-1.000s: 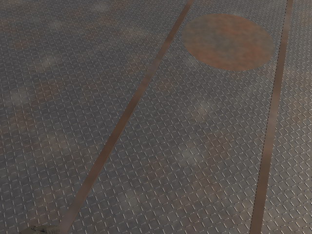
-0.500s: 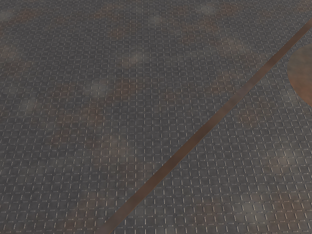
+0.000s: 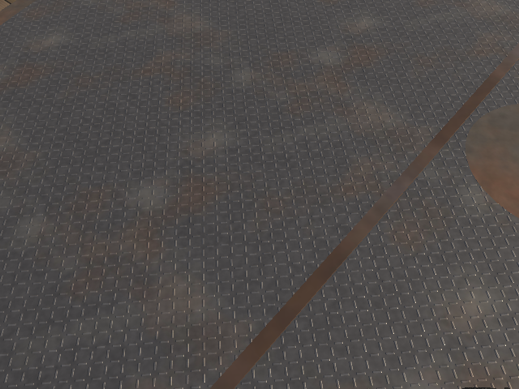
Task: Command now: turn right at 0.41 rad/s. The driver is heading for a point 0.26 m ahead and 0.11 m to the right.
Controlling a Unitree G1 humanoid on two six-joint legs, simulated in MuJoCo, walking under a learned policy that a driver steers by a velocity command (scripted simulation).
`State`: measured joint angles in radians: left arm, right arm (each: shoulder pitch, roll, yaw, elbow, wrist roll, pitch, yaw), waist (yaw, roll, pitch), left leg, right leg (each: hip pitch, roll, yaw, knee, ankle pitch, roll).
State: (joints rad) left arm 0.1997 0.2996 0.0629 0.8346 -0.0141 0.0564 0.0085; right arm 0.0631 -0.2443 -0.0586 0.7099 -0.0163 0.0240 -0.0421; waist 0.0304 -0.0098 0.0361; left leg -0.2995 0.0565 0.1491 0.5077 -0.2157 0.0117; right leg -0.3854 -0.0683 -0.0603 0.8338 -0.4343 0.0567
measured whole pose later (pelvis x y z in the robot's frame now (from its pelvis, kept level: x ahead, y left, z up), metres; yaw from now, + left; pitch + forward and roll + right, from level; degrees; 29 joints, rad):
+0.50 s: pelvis +0.01 -0.02 +0.01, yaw -18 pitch +3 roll +2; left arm 0.18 0.32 0.08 0.69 -0.01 0.04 0.03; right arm 0.09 -0.29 -0.09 0.78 0.01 -0.01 -0.03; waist 0.03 0.00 0.03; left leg -0.38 -0.04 -0.10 0.66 -0.34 -0.08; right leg -0.29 0.08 0.19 0.49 -0.24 -0.05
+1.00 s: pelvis +0.01 -0.03 -0.01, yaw -33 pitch +1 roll +1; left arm 0.17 0.30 0.06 0.60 0.00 0.06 0.01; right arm 0.15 -0.31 -0.06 0.78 -0.01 0.01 -0.01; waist -0.03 0.02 0.05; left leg -0.28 0.10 0.07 0.64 -0.42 -0.04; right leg -0.27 0.00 0.01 0.51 -0.30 0.00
